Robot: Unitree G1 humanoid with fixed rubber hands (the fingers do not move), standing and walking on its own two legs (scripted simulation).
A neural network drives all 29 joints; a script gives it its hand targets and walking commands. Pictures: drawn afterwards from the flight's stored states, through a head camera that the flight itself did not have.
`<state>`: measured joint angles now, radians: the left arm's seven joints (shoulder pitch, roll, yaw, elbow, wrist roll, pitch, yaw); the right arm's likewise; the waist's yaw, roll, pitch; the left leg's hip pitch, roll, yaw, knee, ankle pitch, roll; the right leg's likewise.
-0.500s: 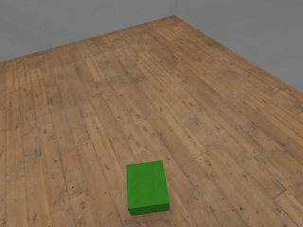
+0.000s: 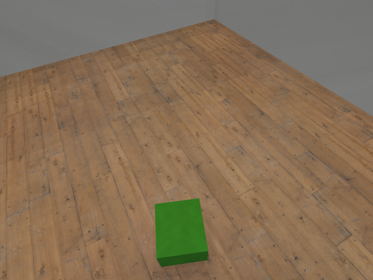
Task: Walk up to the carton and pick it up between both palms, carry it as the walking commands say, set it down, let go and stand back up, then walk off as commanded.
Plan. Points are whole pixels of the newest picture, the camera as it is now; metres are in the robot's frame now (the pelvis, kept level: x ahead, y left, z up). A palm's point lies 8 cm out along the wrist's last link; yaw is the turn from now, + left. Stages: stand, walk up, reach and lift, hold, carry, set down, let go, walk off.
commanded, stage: stand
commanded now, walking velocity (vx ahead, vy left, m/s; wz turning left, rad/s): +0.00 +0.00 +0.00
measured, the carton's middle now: (180, 231) +0.46 +0.08 -0.69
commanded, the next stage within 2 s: reach and lift in 0.70 s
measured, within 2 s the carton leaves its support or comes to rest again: neither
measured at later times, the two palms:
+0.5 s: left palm out of the picture +0.04 +0.22 -0.13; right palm out of the picture +0.01 -0.27 -0.14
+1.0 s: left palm out of the picture +0.13 +0.25 -0.11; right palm (303, 268) +0.17 -0.24 -0.12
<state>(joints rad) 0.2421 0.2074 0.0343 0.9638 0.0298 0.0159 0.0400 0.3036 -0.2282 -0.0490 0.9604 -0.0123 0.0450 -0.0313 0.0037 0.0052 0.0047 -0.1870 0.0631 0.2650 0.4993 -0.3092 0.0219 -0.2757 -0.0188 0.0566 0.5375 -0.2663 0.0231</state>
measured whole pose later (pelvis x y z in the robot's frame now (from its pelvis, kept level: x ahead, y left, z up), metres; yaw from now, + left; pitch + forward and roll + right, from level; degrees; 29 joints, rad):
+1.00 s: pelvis +0.00 -0.02 -0.01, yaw +7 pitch +6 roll -1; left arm 0.05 0.29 0.01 0.55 0.03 0.48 -0.09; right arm 0.06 -0.18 -0.06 0.56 0.00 0.49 -0.03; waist -0.03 0.01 0.02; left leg -0.43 0.02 0.04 0.67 -0.34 0.01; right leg -0.43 -0.03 -0.08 0.65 -0.32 -0.01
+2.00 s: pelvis -0.09 -0.02 -0.10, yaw +6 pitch +34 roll -1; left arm -1.00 0.39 0.24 0.96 -0.03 0.27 -0.09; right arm -0.87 -0.17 -0.24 0.77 0.04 0.31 -0.11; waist -0.03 0.01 -0.01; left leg -1.37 0.03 0.05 1.09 -0.33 0.04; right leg -1.36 -0.04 -0.05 1.06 -0.29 0.00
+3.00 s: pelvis -0.10 -0.03 -0.25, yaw +5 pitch +50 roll -4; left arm -1.38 0.46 0.21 1.01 -0.05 0.19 -0.03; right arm -1.27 -0.21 -0.32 0.84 0.07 0.20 -0.15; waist -0.02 -0.02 0.01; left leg -2.04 0.03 -0.01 1.66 -0.48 0.03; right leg -2.02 -0.03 -0.05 1.62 -0.47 0.00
